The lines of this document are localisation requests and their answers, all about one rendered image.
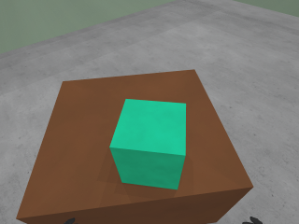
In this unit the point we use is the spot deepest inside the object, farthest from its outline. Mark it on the carton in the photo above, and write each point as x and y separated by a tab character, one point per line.
149	143

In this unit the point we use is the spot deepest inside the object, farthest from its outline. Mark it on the pedestal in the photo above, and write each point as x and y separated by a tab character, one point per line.
75	175

